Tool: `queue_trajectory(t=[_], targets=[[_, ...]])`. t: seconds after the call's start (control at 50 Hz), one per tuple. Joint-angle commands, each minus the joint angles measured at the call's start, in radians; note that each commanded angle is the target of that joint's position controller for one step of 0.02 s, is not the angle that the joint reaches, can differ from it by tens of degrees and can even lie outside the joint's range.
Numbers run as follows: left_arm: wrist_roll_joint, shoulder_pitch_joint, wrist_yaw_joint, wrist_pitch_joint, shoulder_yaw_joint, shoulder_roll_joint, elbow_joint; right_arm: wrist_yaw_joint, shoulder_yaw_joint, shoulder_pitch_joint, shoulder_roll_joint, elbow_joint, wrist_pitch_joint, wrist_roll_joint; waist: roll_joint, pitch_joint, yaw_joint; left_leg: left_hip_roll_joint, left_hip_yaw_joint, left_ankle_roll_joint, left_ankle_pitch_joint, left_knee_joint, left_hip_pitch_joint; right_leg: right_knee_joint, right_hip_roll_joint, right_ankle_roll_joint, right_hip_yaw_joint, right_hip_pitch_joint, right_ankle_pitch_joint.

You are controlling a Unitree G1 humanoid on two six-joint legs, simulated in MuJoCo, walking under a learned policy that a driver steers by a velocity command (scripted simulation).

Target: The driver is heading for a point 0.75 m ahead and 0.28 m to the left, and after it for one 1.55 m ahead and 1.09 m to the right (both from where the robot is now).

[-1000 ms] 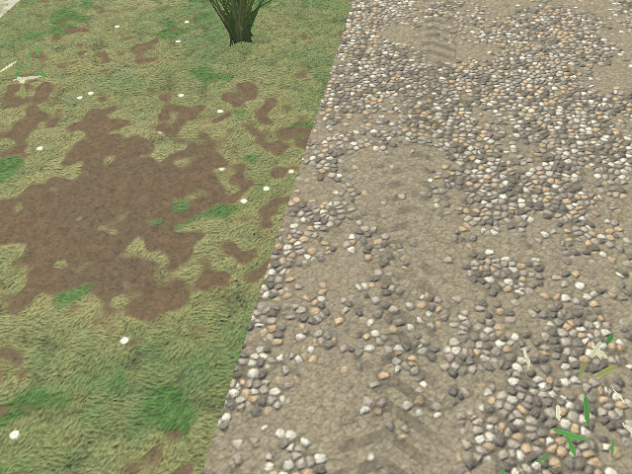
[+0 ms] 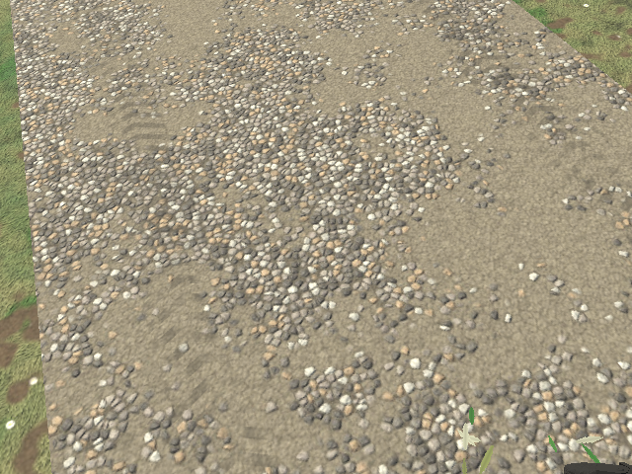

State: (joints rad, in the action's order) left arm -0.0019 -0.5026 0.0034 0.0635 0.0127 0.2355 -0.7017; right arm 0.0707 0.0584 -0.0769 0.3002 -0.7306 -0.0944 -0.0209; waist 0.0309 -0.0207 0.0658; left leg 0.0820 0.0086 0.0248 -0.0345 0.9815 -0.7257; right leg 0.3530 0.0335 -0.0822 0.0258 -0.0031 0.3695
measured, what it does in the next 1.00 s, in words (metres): walks ahead, turning left: left foot, then right foot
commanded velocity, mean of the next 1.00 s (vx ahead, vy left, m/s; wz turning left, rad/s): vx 0.97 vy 0.00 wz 0.54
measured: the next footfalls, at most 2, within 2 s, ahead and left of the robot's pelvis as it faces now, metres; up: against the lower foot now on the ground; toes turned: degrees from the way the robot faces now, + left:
left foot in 0.22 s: +0.42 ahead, +0.09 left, +0.00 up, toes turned +8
right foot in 0.64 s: +0.83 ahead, +0.00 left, +0.00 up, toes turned +39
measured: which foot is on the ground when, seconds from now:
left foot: up 0.00-0.20, down 0.22-0.66, up 0.68-1.00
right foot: down 0.00-0.24, up 0.26-0.62, down 0.64-1.00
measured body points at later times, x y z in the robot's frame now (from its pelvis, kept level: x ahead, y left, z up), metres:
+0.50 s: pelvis +0.43 +0.04 +0.00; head +0.45 +0.05 +0.45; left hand +0.60 +0.32 -0.04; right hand +0.52 -0.20 -0.13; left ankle +0.38 +0.08 -0.74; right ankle +0.68 -0.10 -0.66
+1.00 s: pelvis +0.83 +0.18 -0.01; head +0.84 +0.20 +0.44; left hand +0.59 +0.33 -0.13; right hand +1.17 +0.20 -0.04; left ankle +0.89 +0.42 -0.70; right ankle +0.80 -0.02 -0.74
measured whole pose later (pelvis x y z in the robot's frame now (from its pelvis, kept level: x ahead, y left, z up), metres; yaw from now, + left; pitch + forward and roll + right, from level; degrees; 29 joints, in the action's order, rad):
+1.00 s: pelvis +0.83 +0.18 -0.01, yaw +36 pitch +1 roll -2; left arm -0.04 -0.61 0.01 0.10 0.06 0.27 -0.83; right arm 0.05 0.00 0.03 0.26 -0.58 -0.11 -0.01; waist 0.03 -0.02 0.16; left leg 0.07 -0.08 0.02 -0.02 0.70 -0.68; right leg 0.27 0.01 0.01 -0.06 0.08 0.37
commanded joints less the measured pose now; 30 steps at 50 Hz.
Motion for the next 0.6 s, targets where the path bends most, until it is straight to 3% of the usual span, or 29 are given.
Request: queue_trajectory(t=[0.02, 0.06, 0.1, 0.16, 0.18, 0.2, 0.22, 0.24, 0.26, 0.28, 0.3, 0.32, 0.34, 0.36, 0.4, 0.44, 0.46, 0.48, 0.5, 0.56, 0.6], targets=[[0.013, 0.027, -0.026, 0.030, 0.043, 0.165, 0.038, 0.014, -0.007, 0.182, 0.028, 0.087, -0.008, -0.016, -0.070, -0.107, 0.017, -0.020, 0.035, -0.003, 0.192, -0.170, -0.090, -0.248, -0.196, -0.043, -0.035, -0.023, -0.400], [0.016, 0.005, -0.033, 0.041, 0.041, 0.164, 0.008, 0.027, -0.013, 0.225, 0.019, 0.100, -0.014, -0.027, -0.083, -0.140, 0.034, -0.060, 0.054, 0.012, 0.270, -0.295, -0.011, -0.301, -0.190, -0.001, 0.053, -0.047, -0.439], [0.014, -0.003, -0.039, 0.044, 0.042, 0.179, -0.020, 0.041, -0.012, 0.241, 0.023, 0.111, -0.024, -0.027, -0.103, -0.144, 0.029, -0.097, 0.087, 0.035, 0.301, -0.387, 0.043, -0.297, -0.199, 0.033, 0.107, 0.005, -0.599], [0.031, 0.008, -0.061, 0.028, 0.055, 0.233, -0.038, 0.040, 0.010, 0.167, 0.070, 0.115, -0.023, -0.035, -0.191, -0.045, -0.032, -0.206, 0.189, 0.089, 0.205, -0.388, 0.160, -0.120, -0.223, 0.089, 0.147, 0.170, -1.282], [0.040, 0.026, -0.073, 0.018, 0.062, 0.249, -0.039, 0.034, 0.020, 0.079, 0.093, 0.104, -0.015, -0.042, -0.233, 0.003, -0.091, -0.238, 0.215, 0.106, 0.139, -0.356, 0.242, 0.005, -0.237, 0.099, 0.151, 0.197, -1.533], [0.054, 0.067, -0.081, 0.008, 0.069, 0.262, -0.033, 0.024, 0.043, -0.099, 0.141, 0.063, 0.000, -0.045, -0.259, 0.083, -0.187, -0.253, 0.210, 0.130, 0.081, -0.309, 0.405, 0.212, -0.245, 0.102, 0.143, 0.178, -1.705], [0.062, 0.170, -0.080, 0.003, 0.078, 0.291, -0.006, 0.008, 0.068, -0.378, 0.196, -0.010, 0.018, -0.041, -0.240, 0.175, -0.323, -0.208, 0.119, 0.176, 0.071, -0.315, 0.675, 0.522, -0.242, 0.105, 0.132, 0.049, -1.746], [0.063, 0.285, -0.062, 0.020, 0.066, 0.241, 0.025, -0.017, 0.066, -0.577, 0.199, -0.063, 0.038, -0.035, -0.033, 0.187, -0.412, -0.126, -0.043, 0.218, 0.032, -0.353, 0.926, 1.006, -0.101, 0.110, 0.121, -0.246, -0.940], [0.016, 0.106, -0.027, 0.062, 0.007, 0.023, 0.077, -0.022, 0.063, -0.485, 0.231, -0.042, 0.025, 0.008, 0.353, 0.289, -0.176, 0.082, -0.569, 0.422, -0.319, -0.361, 1.247, 1.437, 0.065, 0.162, -0.090, -0.775, 0.233], [-0.033, 0.168, 0.003, 0.113, -0.004, 0.101, 0.117, -0.033, 0.057, -0.417, 0.162, -0.002, 0.023, 0.014, 0.168, 0.379, -0.214, 0.156, -0.892, 0.447, -0.777, -0.657, 1.220, 1.395, 0.040, 0.078, -0.231, -0.865, 0.107], [-0.056, 0.279, 0.012, 0.134, 0.008, 0.154, 0.151, -0.039, 0.050, -0.410, 0.131, 0.009, 0.010, 0.023, 0.041, 0.208, -0.198, 0.148, -0.884, 0.382, -0.770, -0.768, 1.047, 1.275, 0.001, 0.030, -0.221, -0.861, 0.031], [-0.038, 0.314, 0.010, 0.139, 0.007, 0.143, 0.157, -0.027, 0.036, -0.336, 0.095, 0.014, -0.003, 0.023, -0.162, 0.075, -0.111, 0.121, -0.809, 0.338, -0.651, -0.800, 0.814, 1.151, -0.042, 0.010, -0.207, -0.797, -0.034], [-0.010, 0.295, 0.003, 0.130, 0.005, 0.129, 0.145, -0.025, 0.031, -0.261, 0.086, 0.039, -0.013, 0.021, -0.174, 0.036, -0.051, 0.073, -0.740, 0.344, -0.564, -0.796, 0.640, 1.073, -0.070, 0.018, -0.215, -0.718, -0.058], [0.003, 0.260, 0.001, 0.113, 0.006, 0.132, 0.134, -0.031, 0.031, -0.205, 0.090, 0.060, -0.013, 0.027, -0.148, -0.017, -0.006, 0.019, -0.669, 0.352, -0.503, -0.818, 0.500, 1.030, -0.094, 0.039, -0.216, -0.666, -0.065], [0.014, 0.249, -0.013, 0.086, 0.013, 0.147, 0.134, -0.042, 0.026, -0.177, 0.078, 0.066, -0.007, 0.005, -0.104, -0.068, 0.023, -0.044, -0.535, 0.336, -0.388, -0.830, 0.336, 0.890, -0.134, 0.080, -0.175, -0.617, -0.066], [0.045, 0.380, -0.024, 0.083, 0.003, 0.128, 0.195, -0.062, 0.023, -0.195, 0.083, 0.065, -0.009, -0.010, -0.082, -0.117, -0.021, -0.106, -0.417, 0.315, -0.229, -0.839, 0.182, 0.671, -0.124, 0.123, -0.107, -0.536, -0.202], [0.051, 0.440, -0.022, 0.086, -0.004, 0.103, 0.217, -0.072, 0.026, -0.207, 0.088, 0.057, -0.008, -0.019, -0.051, -0.118, -0.049, -0.142, -0.368, 0.291, -0.185, -0.822, 0.138, 0.547, -0.106, 0.136, -0.086, -0.465, -0.312], [0.047, 0.489, -0.020, 0.088, -0.010, 0.076, 0.234, -0.078, 0.029, -0.228, 0.095, 0.046, -0.002, -0.027, -0.022, -0.103, -0.081, -0.168, -0.335, 0.259, -0.170, -0.796, 0.116, 0.421, -0.080, 0.144, -0.068, -0.386, -0.409], [0.032, 0.528, -0.019, 0.090, -0.010, 0.064, 0.247, -0.078, 0.033, -0.268, 0.103, 0.034, 0.003, -0.031, -0.005, -0.074, -0.118, -0.168, -0.345, 0.236, -0.194, -0.780, 0.122, 0.342, -0.046, 0.155, -0.056, -0.317, -0.480], [-0.024, 0.566, -0.021, 0.091, 0.023, 0.117, 0.264, -0.085, 0.036, -0.321, 0.101, 0.012, 0.017, -0.043, 0.056, -0.026, -0.152, -0.132, -0.453, 0.201, -0.275, -0.686, 0.343, 0.159, -0.014, 0.178, -0.126, -0.304, -0.478], [-0.041, 0.542, -0.019, 0.101, 0.048, 0.161, 0.260, -0.089, 0.039, -0.324, 0.091, 0.006, 0.029, -0.036, 0.084, -0.002, -0.125, -0.093, -0.502, 0.174, -0.164, -0.569, 0.498, 0.100, -0.019, 0.157, -0.145, -0.300, -0.392]])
